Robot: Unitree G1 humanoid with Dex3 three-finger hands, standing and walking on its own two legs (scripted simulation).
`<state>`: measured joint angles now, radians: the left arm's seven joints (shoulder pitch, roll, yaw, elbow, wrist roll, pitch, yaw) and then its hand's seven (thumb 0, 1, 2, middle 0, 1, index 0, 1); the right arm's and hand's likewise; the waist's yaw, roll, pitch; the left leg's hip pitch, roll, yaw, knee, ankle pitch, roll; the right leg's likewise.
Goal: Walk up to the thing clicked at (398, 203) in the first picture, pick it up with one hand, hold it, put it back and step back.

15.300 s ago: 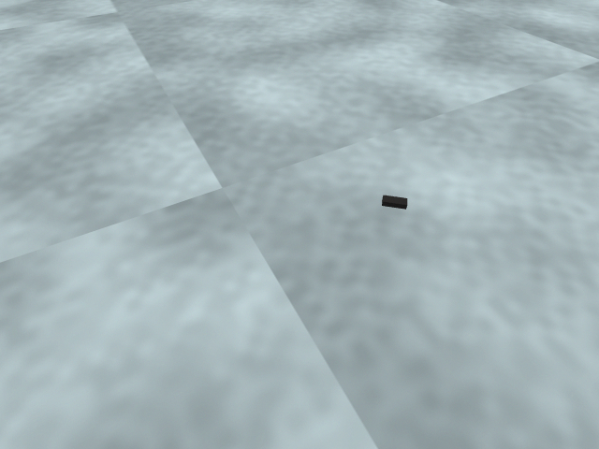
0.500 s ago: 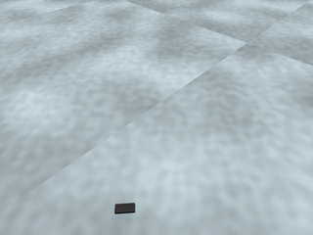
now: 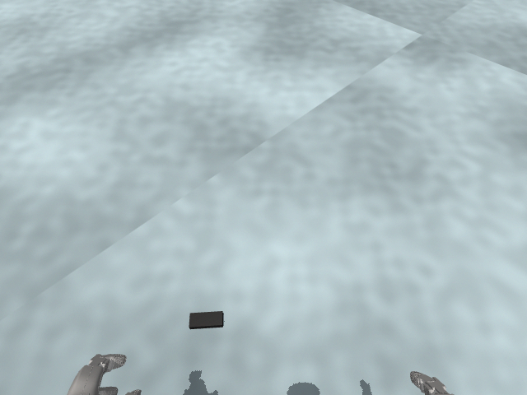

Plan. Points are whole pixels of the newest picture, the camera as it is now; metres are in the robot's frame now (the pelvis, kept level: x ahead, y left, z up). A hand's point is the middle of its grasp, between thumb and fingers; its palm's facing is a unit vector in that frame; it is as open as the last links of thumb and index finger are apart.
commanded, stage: rise first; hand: left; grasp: from above
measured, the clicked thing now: (206, 320) +0.45 +0.21 -0.74
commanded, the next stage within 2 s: none
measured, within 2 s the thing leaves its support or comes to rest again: neither
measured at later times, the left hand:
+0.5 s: hand out of the picture +0.14 +0.26 -0.21, palm faces -0.19 -0.86 -0.47, open 14.1 cm
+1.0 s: hand (150, 379) +0.22 +0.28 -0.38, palm faces -0.44 -0.50 -0.75, open 14.1 cm
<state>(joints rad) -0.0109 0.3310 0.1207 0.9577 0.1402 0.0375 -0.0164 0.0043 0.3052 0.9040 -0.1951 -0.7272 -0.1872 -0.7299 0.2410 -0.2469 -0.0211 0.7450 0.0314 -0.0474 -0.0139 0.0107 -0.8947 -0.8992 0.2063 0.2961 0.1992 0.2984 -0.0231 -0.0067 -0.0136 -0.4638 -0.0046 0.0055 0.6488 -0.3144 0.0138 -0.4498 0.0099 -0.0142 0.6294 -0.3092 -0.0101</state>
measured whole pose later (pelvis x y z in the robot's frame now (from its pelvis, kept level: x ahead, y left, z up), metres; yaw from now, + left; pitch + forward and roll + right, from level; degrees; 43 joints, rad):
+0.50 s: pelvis +0.00 +0.01 -0.07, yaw +0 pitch +18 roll -2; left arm 0.28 0.32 0.09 0.42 0.26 0.21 0.02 0.00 -0.53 0.97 -0.12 -1.01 -0.10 -1.02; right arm 0.20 -0.24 -0.02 0.53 0.01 -0.13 -0.02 0.01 -0.90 -0.90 0.21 0.30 0.20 0.30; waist -0.02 0.01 -0.13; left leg -0.93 0.00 -0.02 1.16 -0.55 0.02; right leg -0.89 0.01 -0.04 1.11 -0.54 0.00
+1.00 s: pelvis -0.05 +0.00 -0.24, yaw -1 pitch +33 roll -2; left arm -0.17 0.45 0.08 0.69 0.67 -0.07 0.11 0.00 -0.55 0.98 -0.12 -1.03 -0.11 -1.04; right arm 0.07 -0.30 -0.05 0.63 0.01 -0.19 0.04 0.01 -0.91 -0.91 0.21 0.30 0.20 0.30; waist -0.02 0.01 -0.19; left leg -1.69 0.00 -0.02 1.81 -0.69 0.01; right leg -1.66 0.00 -0.06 1.78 -0.69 -0.02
